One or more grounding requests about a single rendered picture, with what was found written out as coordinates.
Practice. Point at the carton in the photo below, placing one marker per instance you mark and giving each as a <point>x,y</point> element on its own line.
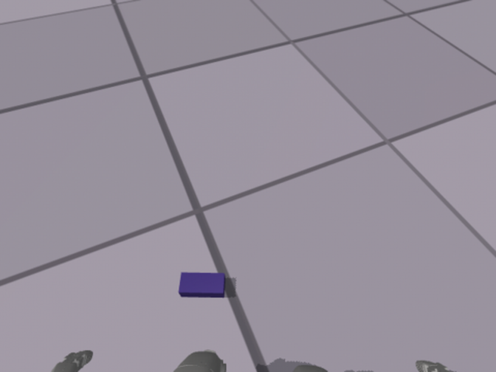
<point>202,285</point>

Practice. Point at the left robot hand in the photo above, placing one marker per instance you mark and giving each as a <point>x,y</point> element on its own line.
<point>74,362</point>

